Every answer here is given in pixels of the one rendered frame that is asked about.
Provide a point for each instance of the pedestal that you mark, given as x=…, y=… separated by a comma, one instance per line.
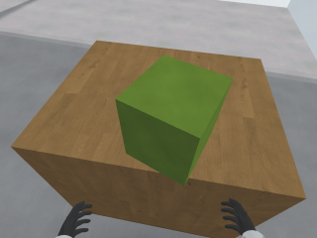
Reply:
x=75, y=144

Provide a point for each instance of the left robot hand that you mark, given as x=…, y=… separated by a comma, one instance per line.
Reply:
x=69, y=225

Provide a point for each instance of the carton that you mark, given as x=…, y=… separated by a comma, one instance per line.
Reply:
x=168, y=114

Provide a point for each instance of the right robot hand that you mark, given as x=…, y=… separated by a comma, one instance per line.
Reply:
x=242, y=218

